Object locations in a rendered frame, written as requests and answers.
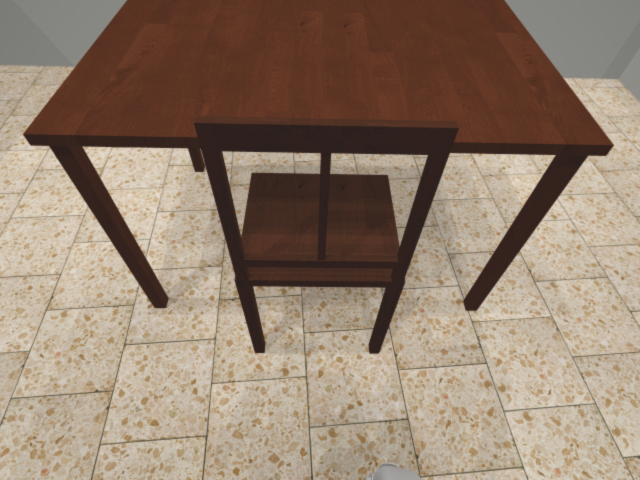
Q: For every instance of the right robot shin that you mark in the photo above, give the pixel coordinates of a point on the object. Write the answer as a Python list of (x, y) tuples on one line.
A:
[(387, 464)]

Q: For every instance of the chair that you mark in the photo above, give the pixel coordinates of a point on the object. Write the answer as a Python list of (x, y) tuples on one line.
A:
[(321, 230)]

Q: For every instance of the table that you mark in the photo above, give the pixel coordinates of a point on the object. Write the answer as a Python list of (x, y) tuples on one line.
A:
[(160, 63)]

